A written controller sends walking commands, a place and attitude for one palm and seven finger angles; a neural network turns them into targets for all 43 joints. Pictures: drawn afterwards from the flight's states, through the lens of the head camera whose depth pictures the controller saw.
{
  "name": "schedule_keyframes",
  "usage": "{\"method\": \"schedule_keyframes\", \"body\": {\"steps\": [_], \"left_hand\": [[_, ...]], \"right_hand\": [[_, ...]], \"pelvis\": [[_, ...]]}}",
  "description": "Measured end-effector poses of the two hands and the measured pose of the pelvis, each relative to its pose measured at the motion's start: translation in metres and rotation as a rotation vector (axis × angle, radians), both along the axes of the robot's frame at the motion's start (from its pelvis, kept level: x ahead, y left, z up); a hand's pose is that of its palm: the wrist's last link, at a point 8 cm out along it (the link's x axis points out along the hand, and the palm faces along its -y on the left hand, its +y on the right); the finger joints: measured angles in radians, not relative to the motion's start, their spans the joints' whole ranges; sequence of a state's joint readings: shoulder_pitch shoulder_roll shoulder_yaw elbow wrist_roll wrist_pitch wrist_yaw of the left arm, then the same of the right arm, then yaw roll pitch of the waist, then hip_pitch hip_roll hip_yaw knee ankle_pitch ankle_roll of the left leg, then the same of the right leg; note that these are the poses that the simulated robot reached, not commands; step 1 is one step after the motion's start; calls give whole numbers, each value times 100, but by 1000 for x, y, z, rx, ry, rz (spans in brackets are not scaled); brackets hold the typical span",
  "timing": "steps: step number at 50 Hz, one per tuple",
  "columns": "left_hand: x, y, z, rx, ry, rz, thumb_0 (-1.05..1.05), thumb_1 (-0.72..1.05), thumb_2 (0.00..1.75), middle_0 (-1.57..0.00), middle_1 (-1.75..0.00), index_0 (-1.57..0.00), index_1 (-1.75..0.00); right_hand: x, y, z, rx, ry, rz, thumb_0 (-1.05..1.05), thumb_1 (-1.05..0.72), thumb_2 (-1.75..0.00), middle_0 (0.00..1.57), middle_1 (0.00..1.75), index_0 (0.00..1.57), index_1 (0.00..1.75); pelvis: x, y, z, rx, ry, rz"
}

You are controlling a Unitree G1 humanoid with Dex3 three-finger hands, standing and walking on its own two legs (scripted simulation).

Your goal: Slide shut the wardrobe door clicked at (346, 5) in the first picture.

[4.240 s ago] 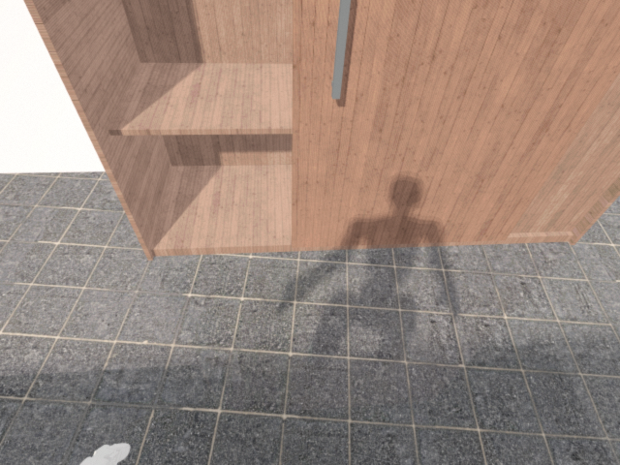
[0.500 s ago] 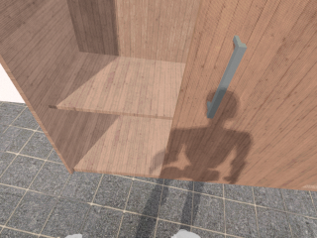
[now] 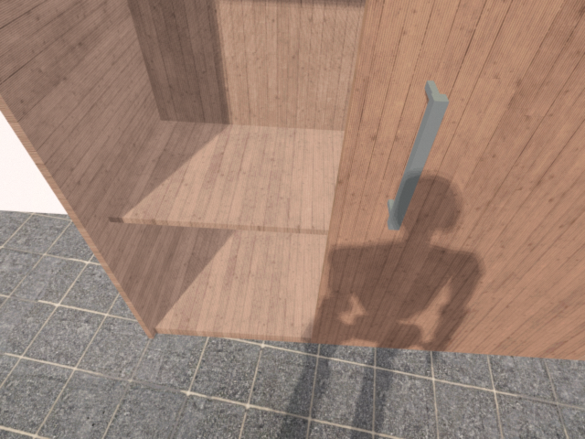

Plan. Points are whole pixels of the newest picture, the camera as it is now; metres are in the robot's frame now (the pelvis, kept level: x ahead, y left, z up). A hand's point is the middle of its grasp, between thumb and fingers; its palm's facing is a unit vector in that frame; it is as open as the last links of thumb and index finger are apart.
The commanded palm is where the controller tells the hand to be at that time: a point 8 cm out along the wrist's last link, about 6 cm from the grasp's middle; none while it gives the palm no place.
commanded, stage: come to a stop and stand still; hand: right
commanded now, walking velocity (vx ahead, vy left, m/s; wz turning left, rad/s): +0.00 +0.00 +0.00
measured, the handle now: (410, 164) +0.52 -0.15 +0.11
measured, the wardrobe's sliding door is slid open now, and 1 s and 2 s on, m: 0.56 0.56 0.56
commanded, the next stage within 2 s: look again from close up in 0.70 s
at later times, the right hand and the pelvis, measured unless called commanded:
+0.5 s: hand out of the picture +0.04 -0.18 -0.17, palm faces +0.02 +0.98 -0.20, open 7.4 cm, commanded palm none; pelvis +0.03 -0.01 +0.01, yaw +0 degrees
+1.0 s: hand out of the picture +0.03 -0.18 -0.17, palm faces +0.03 +0.98 -0.20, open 7.4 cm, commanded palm none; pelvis +0.04 -0.01 +0.01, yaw +0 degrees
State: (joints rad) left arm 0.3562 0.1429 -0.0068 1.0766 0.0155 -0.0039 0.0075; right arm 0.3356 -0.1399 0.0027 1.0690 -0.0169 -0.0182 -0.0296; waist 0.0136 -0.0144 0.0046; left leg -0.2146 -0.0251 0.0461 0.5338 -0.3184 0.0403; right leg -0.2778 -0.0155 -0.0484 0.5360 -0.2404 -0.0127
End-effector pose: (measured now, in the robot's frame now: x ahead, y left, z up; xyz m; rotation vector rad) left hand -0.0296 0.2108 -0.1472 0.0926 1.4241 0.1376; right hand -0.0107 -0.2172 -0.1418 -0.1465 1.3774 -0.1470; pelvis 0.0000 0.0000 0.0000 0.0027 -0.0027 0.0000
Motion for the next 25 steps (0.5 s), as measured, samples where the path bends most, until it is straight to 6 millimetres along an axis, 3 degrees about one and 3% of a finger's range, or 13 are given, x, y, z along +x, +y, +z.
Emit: {"method": "schedule_keyframes", "body": {"steps": [4, 15, 25], "left_hand": [[19, -7, 4, 6, -20, -17, 1, 91, 90, -19, -30, -19, -30], [56, 0, 8, 50, -50, -33, 2, 93, 90, -20, -30, -20, -30], [71, 0, 8, 51, -56, -41, 1, 93, 90, -20, -30, -20, -30]], "right_hand": [[0, 2, -2, 22, 33, -10, 1, -91, -90, 20, 30, 20, 30], [23, -4, -2, 20, 29, -7, 0, -91, -90, 20, 30, 20, 30], [46, -16, 2, -13, -1, 3, 0, -91, -90, 20, 30, 20, 30]], "pelvis": [[7, -4, 3, -5, 3, 9], [24, -11, 5, -11, 1, 11], [34, -12, 6, -13, 1, 7]]}}
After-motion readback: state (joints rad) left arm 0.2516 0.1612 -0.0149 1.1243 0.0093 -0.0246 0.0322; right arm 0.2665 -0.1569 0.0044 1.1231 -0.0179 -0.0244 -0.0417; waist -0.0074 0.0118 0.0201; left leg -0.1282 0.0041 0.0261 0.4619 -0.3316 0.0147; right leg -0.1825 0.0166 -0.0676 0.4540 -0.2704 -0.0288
